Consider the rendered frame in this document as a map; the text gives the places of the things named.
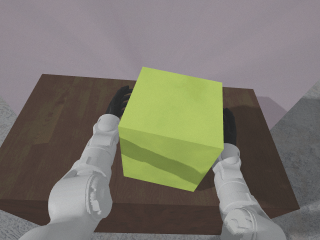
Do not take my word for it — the left robot upper arm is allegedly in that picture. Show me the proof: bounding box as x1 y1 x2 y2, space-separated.
18 173 113 240

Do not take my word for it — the left robot hand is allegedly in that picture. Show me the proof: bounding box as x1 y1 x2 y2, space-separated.
105 85 133 118

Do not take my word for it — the right robot upper arm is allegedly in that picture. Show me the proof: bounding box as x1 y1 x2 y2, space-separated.
220 208 287 240

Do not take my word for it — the pedestal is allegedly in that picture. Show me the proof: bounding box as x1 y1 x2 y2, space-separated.
0 74 300 235

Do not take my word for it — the left robot forearm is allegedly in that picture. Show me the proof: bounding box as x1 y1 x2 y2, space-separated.
48 114 120 218

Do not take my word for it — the right robot forearm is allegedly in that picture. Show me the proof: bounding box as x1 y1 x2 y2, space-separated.
211 143 274 223

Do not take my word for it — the carton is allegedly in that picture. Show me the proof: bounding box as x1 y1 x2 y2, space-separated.
118 67 224 192

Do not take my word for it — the right robot hand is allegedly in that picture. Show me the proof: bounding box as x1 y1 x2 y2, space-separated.
223 107 237 146

